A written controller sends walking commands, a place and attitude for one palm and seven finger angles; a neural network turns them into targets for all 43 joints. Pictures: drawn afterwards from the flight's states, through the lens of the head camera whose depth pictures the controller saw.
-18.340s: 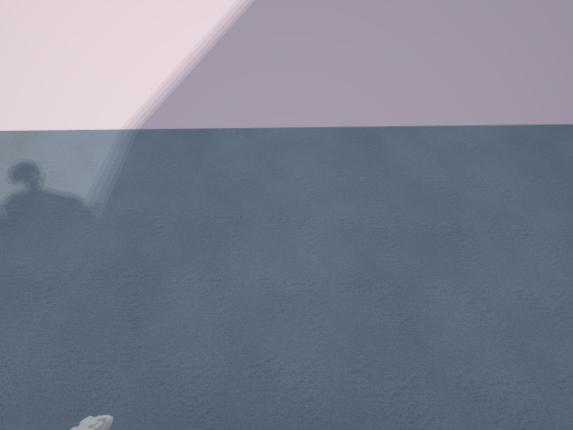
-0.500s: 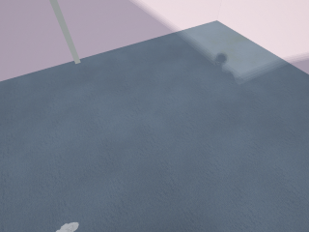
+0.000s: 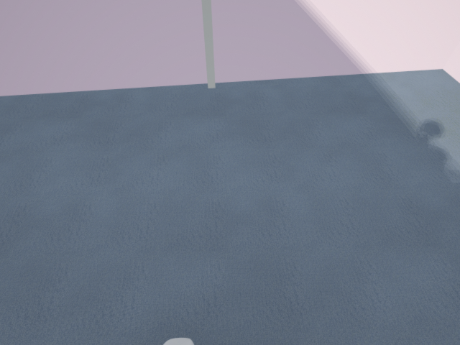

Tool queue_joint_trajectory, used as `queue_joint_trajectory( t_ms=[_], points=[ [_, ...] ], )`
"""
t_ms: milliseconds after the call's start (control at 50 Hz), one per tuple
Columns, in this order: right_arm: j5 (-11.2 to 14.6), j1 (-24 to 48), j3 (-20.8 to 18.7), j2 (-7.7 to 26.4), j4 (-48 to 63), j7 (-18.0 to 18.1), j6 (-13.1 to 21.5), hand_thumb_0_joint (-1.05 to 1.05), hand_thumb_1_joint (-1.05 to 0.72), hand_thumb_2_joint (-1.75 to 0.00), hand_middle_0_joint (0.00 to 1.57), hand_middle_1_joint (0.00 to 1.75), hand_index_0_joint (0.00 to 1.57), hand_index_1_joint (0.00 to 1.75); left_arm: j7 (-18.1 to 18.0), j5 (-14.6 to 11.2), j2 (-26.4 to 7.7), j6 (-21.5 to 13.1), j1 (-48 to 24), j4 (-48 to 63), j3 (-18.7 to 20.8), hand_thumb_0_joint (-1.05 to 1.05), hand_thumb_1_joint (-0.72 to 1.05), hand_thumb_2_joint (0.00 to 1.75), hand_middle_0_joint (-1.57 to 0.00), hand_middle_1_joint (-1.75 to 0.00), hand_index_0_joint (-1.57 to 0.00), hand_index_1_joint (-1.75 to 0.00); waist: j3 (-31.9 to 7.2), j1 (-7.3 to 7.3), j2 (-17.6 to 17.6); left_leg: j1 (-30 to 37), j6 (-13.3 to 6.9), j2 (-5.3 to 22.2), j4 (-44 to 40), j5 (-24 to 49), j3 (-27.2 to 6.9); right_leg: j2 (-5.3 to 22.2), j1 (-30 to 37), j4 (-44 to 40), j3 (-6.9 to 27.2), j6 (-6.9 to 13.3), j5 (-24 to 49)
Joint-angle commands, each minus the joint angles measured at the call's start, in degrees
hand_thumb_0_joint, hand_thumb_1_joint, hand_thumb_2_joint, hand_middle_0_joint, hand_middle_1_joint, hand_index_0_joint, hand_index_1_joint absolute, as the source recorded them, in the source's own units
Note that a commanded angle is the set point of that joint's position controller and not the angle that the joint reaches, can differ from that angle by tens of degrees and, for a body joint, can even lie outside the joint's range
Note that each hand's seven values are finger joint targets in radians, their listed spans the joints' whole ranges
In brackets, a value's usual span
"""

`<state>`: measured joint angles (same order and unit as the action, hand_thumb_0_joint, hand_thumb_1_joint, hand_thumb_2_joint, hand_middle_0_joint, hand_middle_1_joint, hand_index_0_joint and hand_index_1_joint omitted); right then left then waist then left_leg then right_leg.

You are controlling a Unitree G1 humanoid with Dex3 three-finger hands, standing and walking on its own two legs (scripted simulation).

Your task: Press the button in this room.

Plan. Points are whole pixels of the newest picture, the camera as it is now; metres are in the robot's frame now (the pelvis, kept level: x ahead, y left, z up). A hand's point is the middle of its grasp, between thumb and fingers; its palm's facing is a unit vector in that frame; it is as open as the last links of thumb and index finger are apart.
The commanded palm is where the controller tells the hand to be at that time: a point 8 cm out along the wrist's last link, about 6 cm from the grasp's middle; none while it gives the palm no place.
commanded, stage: turn or walk to find it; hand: left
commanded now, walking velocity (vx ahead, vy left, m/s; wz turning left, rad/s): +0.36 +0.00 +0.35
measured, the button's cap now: out of the picture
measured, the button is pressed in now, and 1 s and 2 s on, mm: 0 0 0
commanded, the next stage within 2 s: stand and wait in 1.98 s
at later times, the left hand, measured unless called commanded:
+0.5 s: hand (131, 284) +0.26 +0.26 -0.17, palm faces +0.12 -0.98 -0.17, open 7.4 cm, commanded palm none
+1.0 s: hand (149, 267) +0.31 +0.24 -0.18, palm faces +0.31 -0.93 -0.18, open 7.3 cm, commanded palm none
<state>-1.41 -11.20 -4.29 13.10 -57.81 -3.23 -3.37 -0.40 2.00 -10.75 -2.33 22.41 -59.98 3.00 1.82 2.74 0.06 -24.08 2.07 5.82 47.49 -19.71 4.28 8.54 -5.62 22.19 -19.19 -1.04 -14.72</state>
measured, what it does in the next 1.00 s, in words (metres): walks ahead: left foot, then right foot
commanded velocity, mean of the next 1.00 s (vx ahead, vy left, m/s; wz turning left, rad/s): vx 0.38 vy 0.00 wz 0.15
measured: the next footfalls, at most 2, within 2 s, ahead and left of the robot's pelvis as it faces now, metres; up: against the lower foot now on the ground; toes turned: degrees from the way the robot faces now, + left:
left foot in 0.12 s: +0.10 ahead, +0.16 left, +0.00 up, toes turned +12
right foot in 0.62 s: +0.40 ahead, -0.05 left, +0.00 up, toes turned -1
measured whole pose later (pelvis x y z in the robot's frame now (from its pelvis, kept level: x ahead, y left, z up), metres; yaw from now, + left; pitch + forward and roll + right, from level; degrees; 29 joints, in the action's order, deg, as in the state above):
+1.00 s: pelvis +0.39 +0.07 -0.01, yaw +13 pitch +0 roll -2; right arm -1.2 -8.4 -3.6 10.5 -58.4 -1.9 1.6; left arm -0.2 1.4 -10.1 -3.4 20.9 -64.8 2.8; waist 2.8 2.4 0.5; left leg -27.6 0.8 7.1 40.5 -12.7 6.0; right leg 3.1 -4.4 23.6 -13.5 -0.6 -18.1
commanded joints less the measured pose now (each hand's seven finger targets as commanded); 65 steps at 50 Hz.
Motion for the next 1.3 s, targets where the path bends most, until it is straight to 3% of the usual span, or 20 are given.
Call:
queue_joint_trajectory(
  t_ms=[0,60,80,100,120,180,240,500,560,580,600,620,660,760,940,1000,1020,1060,1140,1280],
  points=[
    [0.2,7.5,0.3,1.4,7.7,-0.4,3.2,0.0,-0.9,-0.9,0.2,0.3,0.2,0.3,-0.1,0.2,-11.6,-1.2,0.7,1.5,2.5,0.0,0.9,0.9,-0.2,-0.3,-0.2,-0.3,2.8,0.14,-9.6,-0.7,-1.7,-0.2,-9.3,-2.2,2.9,15.8,-0.2,-10.5,11.0,5.9,-9.3],
    [-0.1,-2.7,-0.4,4.2,4.8,0.5,4.6,0.0,-0.9,-0.9,0.2,0.3,0.2,0.3,0.3,-0.4,-10.9,-0.6,-1.0,1.1,2.2,0.0,0.9,0.9,-0.2,-0.3,-0.2,-0.3,-1.2,-5.68,-1.9,21.9,-2.5,-2.7,-20.8,1.2,5.7,11.4,-11.7,4.4,3.7,2.2,-8.2],
    [-0.5,-10.3,-2.1,10.2,2.8,1.3,5.1,0.0,-0.9,-0.9,0.2,0.3,0.2,0.3,1.0,-0.8,-7.9,-0.5,-1.8,2.5,1.7,0.0,0.9,0.9,-0.2,-0.3,-0.2,-0.3,-4.3,-9.67,13.8,32.4,-6.2,6.8,-28.3,-11.1,-11.9,4.4,-23.0,23.0,0.4,-1.2,-10.4],
    [-0.2,-16.7,-3.2,15.3,0.9,2.3,5.3,0.0,-0.9,-0.9,0.2,0.3,0.2,0.3,1.5,-0.8,-5.7,-0.4,-6.5,6.5,0.6,0.0,0.9,0.9,-0.2,-0.3,-0.2,-0.3,-2.6,-12.08,20.4,35.8,-10.4,17.1,-36.1,-12.1,-29.2,-1.0,-36.9,37.3,5.1,-2.8,-19.7],
    [0.2,-16.4,-2.8,15.6,-0.4,2.8,5.2,0.0,-0.9,-0.9,0.2,0.3,0.2,0.3,1.2,-0.5,-6.0,-0.3,-9.9,7.7,0.4,0.0,0.9,0.9,-0.2,-0.3,-0.2,-0.3,-2.4,-11.44,14.8,32.4,-12.9,19.8,-36.9,-13.5,-31.7,0.4,-39.5,42.8,12.1,-1.5,-19.0],
    [0.4,-5.9,-0.5,7.5,2.0,3.5,6.0,0.0,-0.9,-0.9,0.2,0.3,0.2,0.3,1.7,-0.1,-5.1,0.3,-7.7,4.0,0.7,0.0,0.9,0.9,-0.2,-0.3,-0.2,-0.3,5.1,-5.13,8.0,16.4,-10.2,13.1,-38.5,-8.0,-18.7,3.1,-33.7,44.6,15.5,-1.8,-5.6],
    [0.7,-5.9,0.1,4.9,0.8,3.6,7.6,0.0,-0.9,-0.9,0.2,0.3,0.2,0.3,1.9,-0.1,-4.1,0.7,-4.0,2.0,0.3,0.0,0.9,0.9,-0.2,-0.3,-0.2,-0.3,2.8,-2.75,6.7,17.4,-9.9,8.6,-37.8,7.7,-10.7,1.9,-30.2,42.2,14.8,-2.6,0.9],
    [0.0,-13.0,-0.6,5.4,-4.5,4.6,8.2,0.0,-0.9,-0.9,0.2,0.3,0.2,0.3,2.4,-0.9,-3.2,0.4,-20.7,8.8,0.5,0.0,0.9,0.9,-0.2,-0.3,-0.2,-0.3,5.8,-4.47,6.4,21.5,-11.5,9.6,-33.4,26.5,-8.7,-1.1,-24.1,16.7,13.3,-0.7,3.9],
    [0.3,-12.7,-0.7,6.0,-5.1,4.4,7.8,0.0,-0.9,-0.9,0.2,0.3,0.2,0.3,2.0,-0.5,-6.1,-0.9,-4.1,3.7,1.4,0.0,0.9,0.9,-0.2,-0.3,-0.2,-0.3,-2.2,3.18,0.5,16.8,-8.1,4.5,-12.4,37.6,-5.0,-5.7,-0.1,8.3,10.0,1.1,6.0],
    [0.9,-13.7,-0.4,3.8,-4.8,3.8,7.9,0.0,-0.9,-0.9,0.2,0.3,0.2,0.3,1.3,0.1,-11.2,-1.7,5.9,0.7,2.7,0.0,0.9,0.9,-0.2,-0.3,-0.2,-0.3,-9.2,6.86,-8.0,6.1,-5.8,-0.3,5.2,24.1,-1.8,4.4,14.9,5.8,20.9,4.0,4.1],
    [1.3,-15.3,0.5,0.0,-2.7,3.7,8.0,0.0,-0.9,-0.9,0.2,0.3,0.2,0.3,0.6,-0.4,-17.0,-1.8,11.3,-1.3,3.7,0.0,0.9,0.9,-0.2,-0.3,-0.2,-0.3,-13.9,5.72,-19.5,-8.6,-3.8,-8.4,22.8,-11.6,-1.8,19.5,22.7,-1.3,45.9,9.3,9.7],
    [1.5,-13.4,0.3,1.4,-2.6,3.7,7.4,0.0,-0.9,-0.9,0.2,0.3,0.2,0.3,0.6,-1.2,-16.5,-1.7,6.4,-0.4,3.9,0.0,0.9,0.9,-0.2,-0.3,-0.2,-0.3,-12.1,4.77,-14.4,-9.7,-4.7,-4.8,30.7,-10.9,-7.6,21.5,15.8,-6.8,48.8,11.6,-4.1],
    [0.7,-6.6,0.1,0.2,-1.5,3.0,6.8,0.0,-0.9,-0.9,0.2,0.3,0.2,0.3,0.1,-1.1,-10.2,-1.5,-4.4,2.4,2.3,0.0,0.9,0.9,-0.2,-0.3,-0.2,-0.3,0.5,1.4,-3.9,-12.5,-4.6,0.7,31.6,-0.5,-7.7,17.3,-0.8,-9.7,39.3,9.4,-14.1],
    [-0.2,-11.1,0.3,-2.6,-3.1,2.2,4.2,0.0,-0.9,-0.9,0.2,0.3,0.2,0.3,-0.1,-0.4,-4.9,-2.4,-8.1,1.3,0.7,0.0,0.9,0.9,-0.2,-0.3,-0.2,-0.3,2.0,-4.63,-7.5,-4.9,-1.3,2.3,18.2,5.2,-3.4,9.6,-13.1,-12.5,19.6,6.3,-4.6],
    [0.1,4.3,0.8,-2.2,2.8,0.9,5.8,0.0,-0.9,-0.9,0.2,0.3,0.2,0.3,0.2,-0.5,-6.8,-2.5,-0.3,-2.7,0.9,0.0,0.9,0.9,-0.2,-0.3,-0.2,-0.3,4.4,-0.55,-5.3,-2.7,-1.5,1.0,-8.9,7.0,2.0,10.1,-2.6,-9.9,17.1,8.2,4.3],
    [-0.1,-0.8,0.5,0.1,1.5,1.3,6.6,0.0,-0.9,-0.9,0.2,0.3,0.2,0.3,0.1,-0.7,-7.6,-1.9,-1.4,-2.7,1.1,0.0,0.9,0.9,-0.2,-0.3,-0.2,-0.3,2.0,-4.13,-3.7,10.9,-2.1,-1.5,-16.9,7.4,4.8,8.4,-5.1,-1.2,13.6,6.4,8.8],
    [-0.3,-7.2,-0.2,2.6,-0.6,1.8,7.0,0.0,-0.9,-0.9,0.2,0.3,0.2,0.3,0.2,-1.0,-6.8,-1.7,-1.6,-2.4,0.8,0.0,0.9,0.9,-0.2,-0.3,-0.2,-0.3,-1.7,-7.07,0.6,22.4,-3.2,-1.3,-20.1,6.9,3.4,5.0,-9.8,10.1,10.2,4.6,12.4],
    [-0.4,-20.1,-2.6,13.2,-3.8,2.9,7.1,0.0,-0.9,-0.9,0.2,0.3,0.2,0.3,0.8,-1.1,-3.2,-1.9,-2.3,1.0,-0.1,0.0,0.9,0.9,-0.2,-0.3,-0.2,-0.3,-8.2,-11.16,22.8,37.9,-11.1,19.4,-31.9,4.5,-28.2,-5.7,-30.9,41.3,9.4,0.3,-19.3],
    [0.1,-8.5,-0.3,4.6,-1.7,3.7,7.7,0.0,-0.9,-0.9,0.2,0.3,0.2,0.3,1.5,-0.6,-2.8,-1.3,-8.1,0.1,0.3,0.0,0.9,0.9,-0.2,-0.3,-0.2,-0.3,1.2,-5.52,3.7,21.0,-9.5,15.7,-34.9,9.6,-14.8,1.5,-31.9,47.4,17.1,0.5,-5.6],
    [0.6,-9.4,0.0,2.0,-2.3,4.2,8.9,0.0,-0.9,-0.9,0.2,0.3,0.2,0.3,1.9,-0.3,-1.1,1.3,-9.3,2.2,0.9,0.0,0.9,0.9,-0.2,-0.3,-0.2,-0.3,3.3,-2.26,5.8,18.5,-9.8,10.5,-38.4,18.6,-4.0,1.7,-34.2,41.8,16.4,-2.2,5.7]
  ],
)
